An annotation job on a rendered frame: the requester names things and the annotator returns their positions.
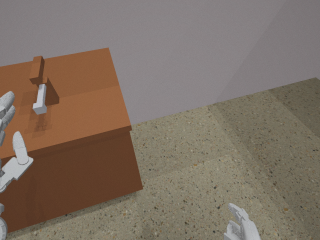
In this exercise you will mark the left robot hand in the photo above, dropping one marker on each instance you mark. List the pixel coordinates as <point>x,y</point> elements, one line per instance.
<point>16,167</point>

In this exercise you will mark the counter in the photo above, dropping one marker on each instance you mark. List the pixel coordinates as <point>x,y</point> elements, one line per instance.
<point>81,147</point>

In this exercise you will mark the tap lever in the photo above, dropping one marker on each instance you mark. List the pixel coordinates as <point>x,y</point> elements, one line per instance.
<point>39,107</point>

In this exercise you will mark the right robot hand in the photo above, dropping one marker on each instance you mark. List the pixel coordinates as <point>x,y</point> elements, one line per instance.
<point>247,229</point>

